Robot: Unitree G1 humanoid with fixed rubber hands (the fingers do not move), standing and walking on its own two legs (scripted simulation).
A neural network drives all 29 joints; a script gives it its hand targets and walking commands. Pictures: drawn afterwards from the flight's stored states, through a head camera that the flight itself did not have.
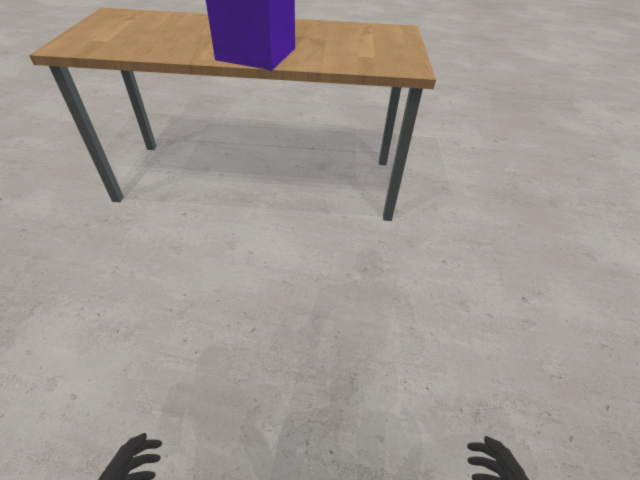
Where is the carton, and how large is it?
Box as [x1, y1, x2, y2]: [206, 0, 294, 69]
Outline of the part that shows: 206,0 212,43 216,60 272,69 294,48 294,0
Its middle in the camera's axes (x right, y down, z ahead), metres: -0.22 -0.78 +1.30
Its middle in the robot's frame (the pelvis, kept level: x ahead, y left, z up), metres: +1.52 +0.22 +0.06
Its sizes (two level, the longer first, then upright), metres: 0.218 0.216 0.272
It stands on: a table, 0.69 m high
